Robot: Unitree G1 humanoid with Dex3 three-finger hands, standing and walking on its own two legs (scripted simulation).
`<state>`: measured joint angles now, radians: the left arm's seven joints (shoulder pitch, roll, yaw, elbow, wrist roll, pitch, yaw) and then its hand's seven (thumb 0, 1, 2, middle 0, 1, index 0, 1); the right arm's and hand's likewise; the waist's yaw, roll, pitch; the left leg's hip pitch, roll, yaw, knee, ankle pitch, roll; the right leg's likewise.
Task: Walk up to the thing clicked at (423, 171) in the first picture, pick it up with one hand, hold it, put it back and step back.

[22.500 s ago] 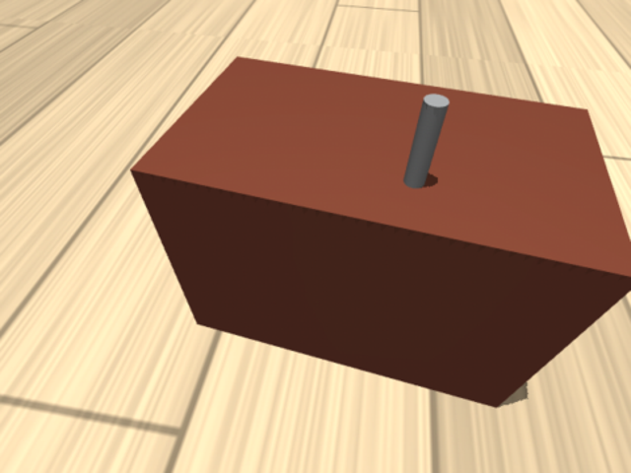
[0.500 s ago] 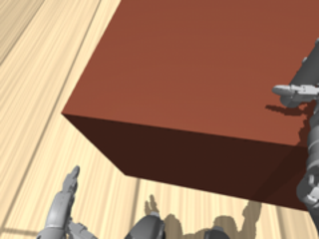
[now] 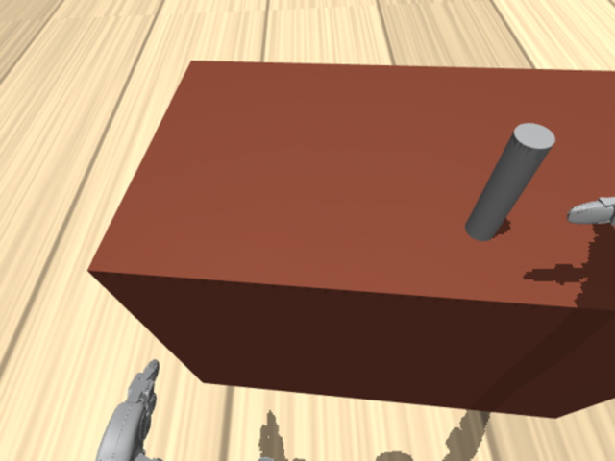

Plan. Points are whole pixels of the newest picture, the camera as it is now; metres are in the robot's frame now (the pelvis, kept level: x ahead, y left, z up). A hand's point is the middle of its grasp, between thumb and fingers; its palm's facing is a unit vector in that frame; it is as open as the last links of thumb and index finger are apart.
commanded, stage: sink last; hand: right
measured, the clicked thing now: (503, 189) +0.50 -0.21 +0.06
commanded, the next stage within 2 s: home in 1.06 s
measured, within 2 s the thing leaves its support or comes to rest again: neither
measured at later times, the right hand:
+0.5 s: hand out of the picture +0.29 -0.29 +0.10, palm faces +0.35 +0.87 -0.34, open 17.5 cm
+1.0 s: hand out of the picture +0.16 -0.25 +0.11, palm faces +0.41 +0.82 -0.40, open 17.6 cm
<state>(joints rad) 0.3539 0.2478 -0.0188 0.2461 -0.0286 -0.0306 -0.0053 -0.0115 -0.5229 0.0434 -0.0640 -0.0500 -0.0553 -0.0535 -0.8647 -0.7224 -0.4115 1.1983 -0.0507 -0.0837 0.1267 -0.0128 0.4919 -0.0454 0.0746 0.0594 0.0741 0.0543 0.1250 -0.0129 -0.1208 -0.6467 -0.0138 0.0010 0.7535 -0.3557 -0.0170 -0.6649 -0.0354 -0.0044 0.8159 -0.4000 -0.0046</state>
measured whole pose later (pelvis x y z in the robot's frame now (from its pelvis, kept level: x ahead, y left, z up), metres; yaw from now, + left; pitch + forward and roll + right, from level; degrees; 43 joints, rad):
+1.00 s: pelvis -0.01 +0.02 +0.02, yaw -3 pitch -1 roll -1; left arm 0.35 0.23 0.14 0.45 -0.03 -0.05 0.09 -0.01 -0.51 0.05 -0.06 -0.05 -0.05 -0.05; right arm 0.49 -0.31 -0.31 -0.18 0.07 -0.11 -0.04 -0.02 0.58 -0.05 0.05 0.06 0.06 0.06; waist -0.05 -0.04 0.00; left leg -0.27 0.02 0.04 0.61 -0.32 0.01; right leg -0.27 0.00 0.03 0.58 -0.30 0.02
